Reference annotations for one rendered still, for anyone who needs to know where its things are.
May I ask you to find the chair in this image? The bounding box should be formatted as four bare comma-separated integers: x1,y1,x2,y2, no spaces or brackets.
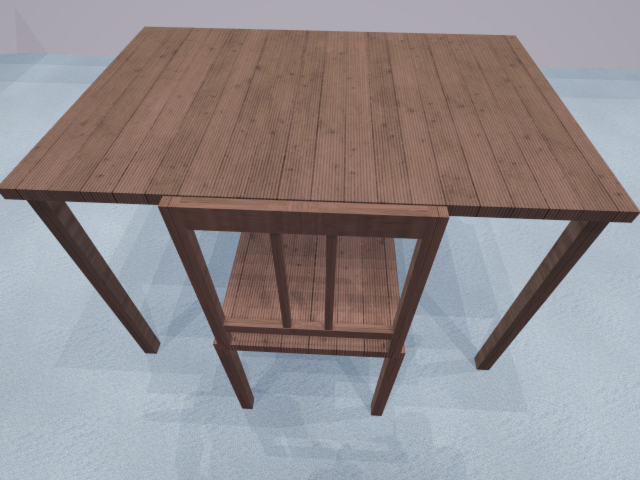
158,196,450,416

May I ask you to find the table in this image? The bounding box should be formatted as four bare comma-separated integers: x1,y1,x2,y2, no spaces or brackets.
0,27,640,370

